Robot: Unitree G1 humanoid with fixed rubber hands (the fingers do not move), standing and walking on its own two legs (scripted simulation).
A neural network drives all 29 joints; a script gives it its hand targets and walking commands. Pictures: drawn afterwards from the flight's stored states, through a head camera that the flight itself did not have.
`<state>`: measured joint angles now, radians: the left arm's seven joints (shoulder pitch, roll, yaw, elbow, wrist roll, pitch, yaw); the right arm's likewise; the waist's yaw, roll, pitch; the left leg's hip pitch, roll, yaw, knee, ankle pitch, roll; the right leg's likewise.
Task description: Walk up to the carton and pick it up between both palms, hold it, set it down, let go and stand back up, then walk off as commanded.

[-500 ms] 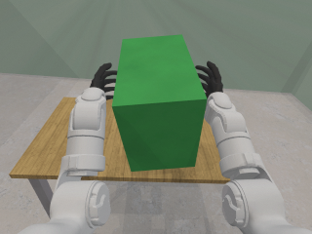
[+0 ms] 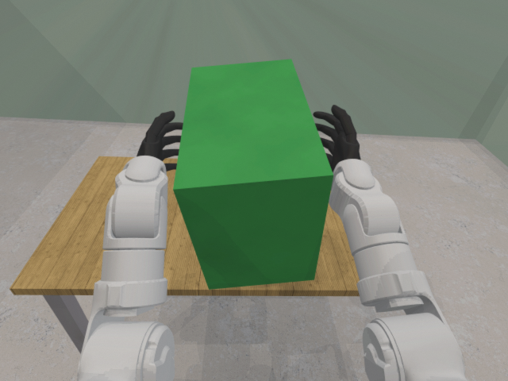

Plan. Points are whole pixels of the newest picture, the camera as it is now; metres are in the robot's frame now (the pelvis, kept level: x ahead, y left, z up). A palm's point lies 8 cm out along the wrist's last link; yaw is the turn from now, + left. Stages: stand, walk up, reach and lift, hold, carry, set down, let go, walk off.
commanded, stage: hold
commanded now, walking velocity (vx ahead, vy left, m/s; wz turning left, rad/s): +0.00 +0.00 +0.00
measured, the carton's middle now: (251, 171) +0.45 +0.01 +0.16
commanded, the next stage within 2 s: none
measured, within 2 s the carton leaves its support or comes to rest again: neither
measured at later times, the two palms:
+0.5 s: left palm (155, 156) +0.38 +0.15 +0.23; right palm (340, 148) +0.40 -0.12 +0.24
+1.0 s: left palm (147, 163) +0.34 +0.15 +0.24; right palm (346, 159) +0.36 -0.12 +0.24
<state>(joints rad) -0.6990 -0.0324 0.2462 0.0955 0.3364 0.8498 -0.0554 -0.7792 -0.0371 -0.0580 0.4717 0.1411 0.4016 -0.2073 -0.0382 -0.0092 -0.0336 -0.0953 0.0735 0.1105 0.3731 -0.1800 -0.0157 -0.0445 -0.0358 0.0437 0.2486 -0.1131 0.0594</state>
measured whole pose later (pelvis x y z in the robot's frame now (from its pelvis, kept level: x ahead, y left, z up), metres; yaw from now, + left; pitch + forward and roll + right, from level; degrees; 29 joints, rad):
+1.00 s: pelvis -0.01 +0.00 +0.00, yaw +0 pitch -6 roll -1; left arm -0.73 -0.05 0.29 0.11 0.35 0.84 -0.09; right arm -0.80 -0.04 -0.08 0.48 0.15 0.39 -0.21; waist -0.04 -0.01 -0.02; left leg -0.09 0.07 0.11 0.37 -0.16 -0.02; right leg -0.04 -0.04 0.04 0.25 -0.11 0.05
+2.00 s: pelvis -0.01 +0.00 +0.00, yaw +1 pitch -7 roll -1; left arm -0.78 -0.05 0.32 0.20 0.36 0.79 -0.09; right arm -0.85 -0.03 -0.13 0.59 0.15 0.33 -0.18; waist -0.04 -0.03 -0.02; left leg -0.09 0.07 0.10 0.36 -0.16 -0.01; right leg -0.03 -0.04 0.04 0.25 -0.11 0.04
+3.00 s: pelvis +0.00 +0.00 +0.00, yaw +1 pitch -6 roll -1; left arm -0.78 -0.05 0.31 0.19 0.36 0.79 -0.08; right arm -0.85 -0.03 -0.13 0.61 0.15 0.30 -0.19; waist -0.04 -0.05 -0.01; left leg -0.08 0.07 0.10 0.36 -0.18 -0.01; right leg -0.03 -0.04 0.04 0.25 -0.12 0.05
